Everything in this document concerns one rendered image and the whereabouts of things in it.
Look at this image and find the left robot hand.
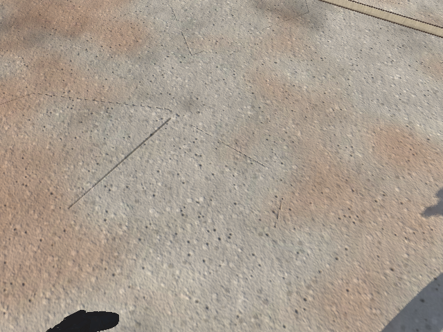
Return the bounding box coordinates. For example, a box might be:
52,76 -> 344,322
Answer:
46,310 -> 119,332

